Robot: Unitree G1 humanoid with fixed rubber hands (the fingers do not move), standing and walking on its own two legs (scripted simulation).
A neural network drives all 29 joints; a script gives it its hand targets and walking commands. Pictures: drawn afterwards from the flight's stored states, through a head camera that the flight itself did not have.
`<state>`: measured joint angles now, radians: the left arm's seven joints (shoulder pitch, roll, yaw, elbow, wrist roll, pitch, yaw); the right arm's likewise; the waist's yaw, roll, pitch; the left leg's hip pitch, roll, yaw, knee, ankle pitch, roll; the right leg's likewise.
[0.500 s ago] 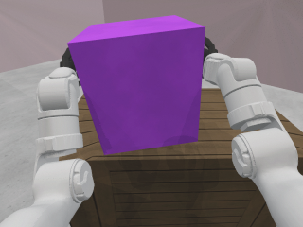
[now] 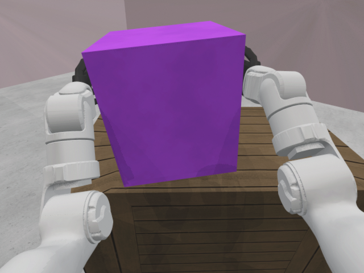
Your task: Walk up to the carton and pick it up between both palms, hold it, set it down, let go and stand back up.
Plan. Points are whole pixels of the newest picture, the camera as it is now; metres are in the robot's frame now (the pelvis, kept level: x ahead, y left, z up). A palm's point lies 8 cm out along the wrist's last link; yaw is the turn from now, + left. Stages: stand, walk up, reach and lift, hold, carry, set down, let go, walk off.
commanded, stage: hold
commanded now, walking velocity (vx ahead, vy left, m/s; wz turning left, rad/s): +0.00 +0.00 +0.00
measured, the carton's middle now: (170, 98) +0.39 +0.02 +0.29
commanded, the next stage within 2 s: none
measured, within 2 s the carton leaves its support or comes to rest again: neither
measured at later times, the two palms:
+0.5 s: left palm (82, 93) +0.35 +0.18 +0.32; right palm (247, 79) +0.36 -0.14 +0.34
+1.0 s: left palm (83, 92) +0.35 +0.18 +0.32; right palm (249, 79) +0.36 -0.14 +0.34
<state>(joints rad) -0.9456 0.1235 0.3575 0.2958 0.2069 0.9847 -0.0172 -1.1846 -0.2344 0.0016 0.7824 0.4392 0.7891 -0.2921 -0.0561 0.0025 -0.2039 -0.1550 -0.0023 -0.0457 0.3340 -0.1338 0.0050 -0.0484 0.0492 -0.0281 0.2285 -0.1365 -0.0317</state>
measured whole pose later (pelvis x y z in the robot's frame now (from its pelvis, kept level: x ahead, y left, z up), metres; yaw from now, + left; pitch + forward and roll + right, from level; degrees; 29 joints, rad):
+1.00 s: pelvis +0.00 +0.00 +0.00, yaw +0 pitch -3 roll -1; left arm -0.94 0.12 0.36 0.28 0.20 0.99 -0.01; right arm -1.18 -0.24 0.01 0.78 0.45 0.79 -0.29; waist -0.05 0.00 -0.20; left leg -0.15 0.00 -0.04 0.33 -0.14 0.01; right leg -0.04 0.05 -0.02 0.23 -0.14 -0.03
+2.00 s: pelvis +0.00 +0.01 +0.00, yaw +0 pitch -2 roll -2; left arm -0.93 0.12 0.33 0.32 0.17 0.95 0.02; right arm -1.17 -0.25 0.02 0.77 0.46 0.78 -0.30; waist -0.08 0.00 -0.20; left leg -0.18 0.00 -0.04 0.35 -0.14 0.01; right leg -0.07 0.05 -0.01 0.22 -0.13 -0.02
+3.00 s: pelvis +0.00 +0.01 +0.00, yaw -1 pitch -2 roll -2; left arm -0.93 0.10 0.34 0.29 0.17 0.96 0.03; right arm -1.18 -0.27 0.04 0.79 0.46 0.77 -0.28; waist -0.06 0.00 -0.20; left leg -0.17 -0.01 -0.04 0.34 -0.14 0.01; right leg -0.06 0.05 0.00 0.21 -0.12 -0.02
